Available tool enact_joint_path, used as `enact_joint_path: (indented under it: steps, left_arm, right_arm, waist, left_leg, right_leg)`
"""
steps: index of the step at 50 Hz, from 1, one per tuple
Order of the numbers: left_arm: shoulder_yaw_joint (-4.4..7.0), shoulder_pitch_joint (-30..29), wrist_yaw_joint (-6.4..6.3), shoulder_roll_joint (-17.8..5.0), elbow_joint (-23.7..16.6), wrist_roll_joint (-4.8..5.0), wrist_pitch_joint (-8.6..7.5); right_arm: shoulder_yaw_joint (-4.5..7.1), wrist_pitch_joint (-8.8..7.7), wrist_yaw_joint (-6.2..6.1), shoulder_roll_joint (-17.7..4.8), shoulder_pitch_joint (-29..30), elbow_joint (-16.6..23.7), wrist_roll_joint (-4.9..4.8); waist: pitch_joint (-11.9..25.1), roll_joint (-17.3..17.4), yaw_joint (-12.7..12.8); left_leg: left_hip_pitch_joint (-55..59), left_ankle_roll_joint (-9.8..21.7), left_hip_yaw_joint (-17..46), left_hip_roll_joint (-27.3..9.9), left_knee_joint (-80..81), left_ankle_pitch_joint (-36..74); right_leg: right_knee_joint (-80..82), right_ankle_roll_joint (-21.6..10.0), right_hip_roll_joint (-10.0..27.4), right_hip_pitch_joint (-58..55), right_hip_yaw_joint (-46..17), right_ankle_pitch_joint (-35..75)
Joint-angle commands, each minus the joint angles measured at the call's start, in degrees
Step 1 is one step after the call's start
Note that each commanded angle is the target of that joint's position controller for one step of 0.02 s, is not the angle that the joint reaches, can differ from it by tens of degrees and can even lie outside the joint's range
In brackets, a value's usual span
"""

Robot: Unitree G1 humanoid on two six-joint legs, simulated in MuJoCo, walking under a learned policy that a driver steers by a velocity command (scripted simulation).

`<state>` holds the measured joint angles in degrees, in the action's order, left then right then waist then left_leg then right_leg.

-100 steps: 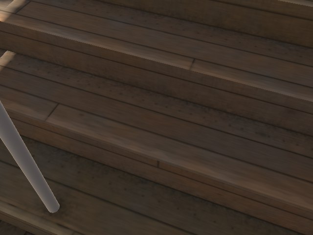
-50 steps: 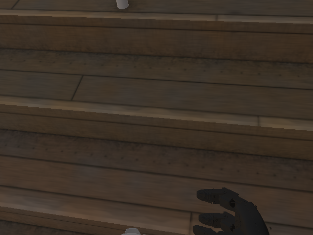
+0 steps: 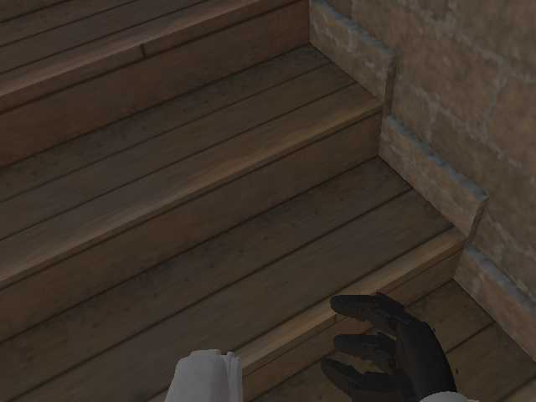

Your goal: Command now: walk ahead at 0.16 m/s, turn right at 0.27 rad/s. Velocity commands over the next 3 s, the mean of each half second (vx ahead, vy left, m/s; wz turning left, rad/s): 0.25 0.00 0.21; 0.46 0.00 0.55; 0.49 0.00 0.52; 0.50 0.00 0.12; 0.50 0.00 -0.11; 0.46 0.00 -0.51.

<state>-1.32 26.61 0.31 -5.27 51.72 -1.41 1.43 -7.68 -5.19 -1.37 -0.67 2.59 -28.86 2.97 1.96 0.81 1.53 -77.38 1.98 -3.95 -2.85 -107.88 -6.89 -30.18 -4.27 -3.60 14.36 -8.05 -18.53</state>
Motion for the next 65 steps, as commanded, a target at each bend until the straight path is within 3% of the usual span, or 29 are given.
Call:
enact_joint_path:
  steps: [1,3,4,5,6,7,8,10,12,18,23,29,33,34,36,37,39,41,43,48,52,53,55,56,58,59,60,62,65]
  left_arm:
    - [3.54,2.81,-2.68,-13.11,-3.14,0.27,0.53]
    - [4.17,0.66,-1.81,-16.58,-3.07,-0.23,-1.1]
    - [4.02,-3.24,-1.86,-17.2,-3.05,2.13,-2.24]
    - [3.92,-4.11,-2.34,-15.47,-2.39,1.28,-2.68]
    - [4.37,0.09,-2.03,-13.3,-3.06,-0.67,-3.3]
    - [3.82,-2.17,-0.84,-9.64,-4.71,-1.32,-3.62]
    - [3.86,0.78,0.4,-8.08,-3.76,-0.8,-3.62]
    - [2.97,-11.3,1.23,-7.01,-10.81,-0.6,-3.74]
    - [2.09,-10.97,1.27,-5.51,-12.58,-1.35,-4.59]
    - [0.6,-13.37,1.81,-6.05,-14.16,0.12,-6.21]
    - [-0.2,-22.16,-1.98,-6.47,-18.41,0.3,-7.05]
    - [1.4,-17.56,-3.49,-10.44,-15.36,3.61,-7.51]
    - [4.61,-8.68,-3.96,-13.35,-14.24,2.89,-5.78]
    - [5.65,-2.29,-3.1,-14.44,-13.02,2.41,-6.05]
    - [4.34,6.56,-2.97,-14.64,-11.79,-1.48,-5.31]
    - [7.16,3.7,-3.45,-22.8,-13.09,-1.81,-5.91]
    - [4.78,-3.63,-3.9,-14.4,-12.15,0.79,-5.43]
    - [2.92,-2.39,-2.77,-8.19,-8.13,-1.61,-5.2]
    - [1.99,2.64,-1.78,-5.31,-3.11,-1.19,-5.73]
    - [1.24,-0.08,-0.94,-9.25,-1.13,-0.89,-5.55]
    - [2.03,12.37,-6.01,-12.71,3.57,1.46,-3.84]
    - [1.49,7.64,-5.69,-10.95,3.86,3.22,-3.45]
    - [2.75,11.06,-6.05,-18.63,4.82,2.92,-4.24]
    - [3.61,7.63,-5.68,-22.72,4.51,2.93,-3.87]
    - [3.55,1.74,-4.38,-20.47,0.42,0.68,-5.26]
    - [2.24,-0.35,-1.21,-13.74,-5.01,-0.36,-7.55]
    - [4.04,-4.85,1.64,-13.98,-4.59,-0.55,-10.01]
    - [1.98,-14.81,2.84,-6.61,-11.89,0.96,-10.73]
    - [-1.79,-10.74,3.13,0.49,-14.69,-0.01,-9.76]
  right_arm:
    - [2.38,-1.09,0.17,-4.15,9.34,5.85,-0.36]
    - [5.15,0.07,0.77,-9.14,-2.13,1.01,-1.11]
    - [6.19,0.43,1.84,-11.87,-9.73,-1.88,-1.38]
    - [6.98,0.57,2.8,-14.06,-14.53,-6.22,-0.82]
    - [7.76,1.18,3.39,-16.14,-18.19,-9.18,-0.01]
    - [8.27,3.39,1.84,-15.88,-17.86,-10.09,1.05]
    - [7.98,3.89,0.33,-13.63,-14.58,-10.97,2.24]
    - [7.72,2.87,0.3,-10.68,-11.73,-13.42,-2.17]
    - [7.86,1.96,0.42,-9.8,-14.61,-16.94,-2.27]
    - [7.54,1.39,0.84,-10.91,-26.46,-19.04,-2.24]
    - [10.21,2.93,-0.99,-17.67,-27.37,-15.27,-1.57]
    - [11.58,2.14,-0.17,-19.08,-24.43,-13.27,-3.52]
    - [10.46,1.25,0.85,-16.64,-19.95,-12.05,-2.7]
    - [10.1,0.57,1.56,-15.93,-19.17,-11.26,-3.04]
    - [6.89,-1.49,3.06,-5.5,-19.09,-8.71,-3.71]
    - [8.49,-2.19,2.99,-12.45,-30.5,-8.73,-7.17]
    - [8.51,-0.45,3.01,-15.9,-15.21,-5.21,-5.94]
    - [6.59,0.92,3.42,-10.47,-12.5,-4.54,-4.43]
    - [5.07,2.82,3.63,-4.77,-13.68,-4.37,-5.34]
    - [3.84,4.63,2.54,-5.09,-0.53,1.95,-3.14]
    - [2.06,4.51,3.55,-3.85,11.52,7.82,-4.51]
    - [2.64,4.46,3.97,-5.14,12.92,7.57,-4.98]
    - [4.18,4.08,3.88,-6.89,8.29,6.94,-4.7]
    - [5.67,4.14,4.09,-9.75,-1.17,5.73,-3.51]
    - [10.18,4.79,4.51,-19.9,-19.74,-0.78,-3.74]
    - [12.28,5.27,3.09,-26.37,-26.02,-3.58,-3.22]
    - [11.91,5.39,0.76,-24.69,-26.37,-6.31,-1.77]
    - [8.7,3.35,1.34,-13.97,-26.17,-13.54,-1.98]
    - [7.0,3.24,3.83,-6.81,-18.28,-17.2,-2.47]
  waist:
    - [9.18,-11.26,-1.91]
    - [15.44,-14.23,-5.46]
    - [15.49,-15.83,-9.05]
    - [17.73,-13.52,-9.87]
    - [21.22,2.55,-6.98]
    - [19.04,21.75,-7.79]
    - [17.41,21.08,-3.97]
    - [-0.6,1.32,-1.99]
    - [-2.27,-3.31,1.45]
    - [1.57,3.02,-0.31]
    - [0.27,4.97,-4.42]
    - [-0.12,11.18,-3.13]
    - [-1.76,11.69,1.85]
    - [2.67,9.32,5.58]
    - [6.81,-15.22,3.9]
    - [10.58,-24.94,-2.27]
    - [-5.94,-8.88,-0.81]
    - [-8.29,-3.11,-1.02]
    - [-7.73,-2.3,-1.47]
    - [-9.85,-2.43,-1.88]
    - [-3.86,-10.57,2.24]
    - [-1.57,-6.45,0.49]
    - [7.96,-14.19,-3.09]
    - [12.41,-20.73,-8.23]
    - [19.77,-15.32,-16.16]
    - [24.61,11.34,-13.11]
    - [26.45,11.82,-11.75]
    - [2.47,1.66,-6.24]
    - [-3.58,-3.71,4.24]
  left_leg:
    - [25.82,0.2,-7.7,2.07,23.92,-6.26]
    - [41.52,3.61,-7.37,7.15,33.29,-15.95]
    - [42.31,5.29,-2.32,6.17,45.58,-17.68]
    - [46.54,7.35,2.85,4.98,51.43,-12.59]
    - [61.06,12.79,18.3,1.32,55.5,6.42]
    - [68.12,22.08,44.23,-8.04,79.87,15.04]
    - [64.56,23.25,58.3,-11.48,88.23,2.6]
    - [49.55,15.46,44.17,-7.37,83.6,-25.63]
    - [49.46,11.05,31.69,-2.04,81.65,-26.27]
    - [56.24,12.44,27.01,0.17,87.97,-20.31]
    - [58.24,14.66,36.87,-3.39,94.04,-24.98]
    - [53.43,11.64,31.01,-2.92,94.0,-24.59]
    - [56.61,9.27,32.32,-0.93,82.2,-11.14]
    - [52.4,7.69,28.04,2.01,70.32,0.59]
    - [24.56,1.55,20.18,14.2,24.33,-22.32]
    - [18.34,-1.46,18.9,10.24,9.05,-20.63]
    - [3.45,-3.36,13.07,3.89,-8.13,-13.06]
    - [0.81,-2.65,12.96,3.43,-18.05,-9.22]
    - [-2.44,-0.1,13.35,3.84,-29.99,-6.54]
    - [-0.99,-1.53,4.51,1.84,-12.11,5.67]
    - [4.8,-1.39,-2.34,-5.11,7.71,-3.63]
    - [20.95,2.09,-9.08,-2.16,21.19,-6.17]
    - [40.66,5.85,-14.24,6.58,28.24,-14.21]
    - [43.42,7.8,-11.05,7.89,36.25,-21.42]
    - [69.1,13.28,9.22,6.1,56.14,-19.87]
    - [86.53,22.53,49.01,-7.3,78.33,-41.05]
    - [86.3,22.19,73.64,-13.7,97.14,-49.98]
    - [68.13,11.78,57.74,-11.74,93.68,-32.52]
    - [55.54,3.58,26.48,-1.94,84.1,-11.66]
  right_leg:
    - [15.47,-4.09,10.0,-0.27,-1.29,56.36]
    - [8.76,-5.92,12.89,-9.25,-0.07,101.11]
    - [3.63,-6.66,16.19,-18.8,-0.78,110.01]
    - [-4.09,-7.17,14.71,-22.78,1.78,110.01]
    - [-14.47,-4.84,9.91,-9.66,1.89,93.61]
    - [-37.23,0.08,-1.69,6.12,0.7,31.74]
    - [-63.46,3.54,-5.19,15.35,-2.71,6.01]
    - [-75.73,0.79,-1.64,29.81,-2.06,3.62]
    - [-74.96,-1.23,1.69,34.57,1.26,7.73]
    - [-61.72,1.91,6.02,40.82,5.6,18.2]
    - [-45.99,8.66,5.96,44.24,6.03,11.71]
    - [-17.2,6.08,2.5,18.0,10.02,7.03]
    - [5.82,2.29,4.13,0.0,7.66,11.18]
    - [7.33,1.85,5.72,-11.65,7.15,11.71]
    - [5.52,-2.66,25.25,-29.75,-18.93,36.13]
    - [16.21,-14.0,35.88,-28.08,-40.64,5.17]
    - [20.44,-12.43,28.64,-16.46,-26.88,-22.75]
    - [19.0,-8.18,22.1,-9.53,-13.66,-12.16]
    - [15.59,-5.04,20.6,-6.47,-2.86,0.57]
    - [17.39,0.38,15.32,9.5,11.38,2.94]
    - [29.91,-2.43,18.84,-4.68,11.22,12.91]
    - [28.91,-0.25,16.86,-2.71,17.22,41.67]
    - [18.47,-2.8,21.31,-12.07,18.3,109.17]
    - [10.78,-5.86,23.72,-21.29,17.35,116.3]
    - [-13.18,-5.12,21.9,-12.28,14.01,91.94]
    - [-37.04,-1.95,7.76,16.91,10.05,34.22]
    - [-66.91,-0.84,-0.01,28.62,-3.92,11.33]
    - [-91.17,-3.54,2.09,42.98,-4.57,9.78]
    - [-98.9,-5.41,6.52,49.66,-0.43,12.88]
